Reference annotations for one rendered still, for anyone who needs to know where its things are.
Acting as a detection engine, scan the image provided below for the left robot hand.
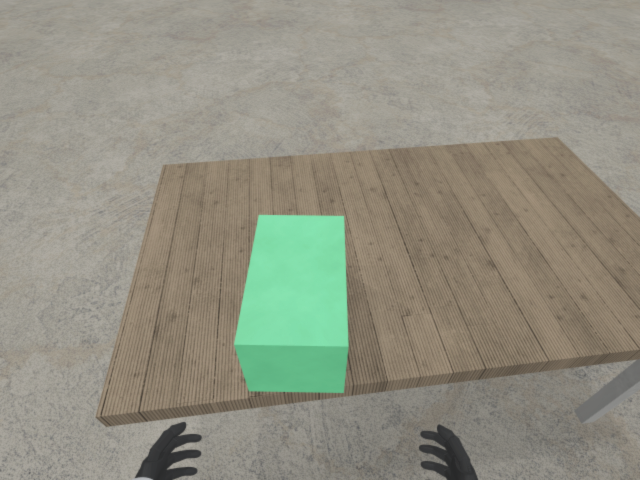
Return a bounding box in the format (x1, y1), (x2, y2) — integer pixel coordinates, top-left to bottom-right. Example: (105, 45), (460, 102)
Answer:
(135, 422), (202, 480)

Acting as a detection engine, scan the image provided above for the table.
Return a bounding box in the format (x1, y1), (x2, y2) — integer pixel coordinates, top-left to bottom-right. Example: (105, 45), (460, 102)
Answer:
(95, 137), (640, 427)

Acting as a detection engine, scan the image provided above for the right robot hand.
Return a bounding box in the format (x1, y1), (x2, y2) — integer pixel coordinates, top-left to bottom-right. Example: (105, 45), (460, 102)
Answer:
(419, 424), (478, 480)

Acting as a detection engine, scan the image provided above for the carton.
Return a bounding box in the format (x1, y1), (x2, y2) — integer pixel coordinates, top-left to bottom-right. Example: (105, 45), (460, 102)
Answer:
(234, 215), (349, 393)

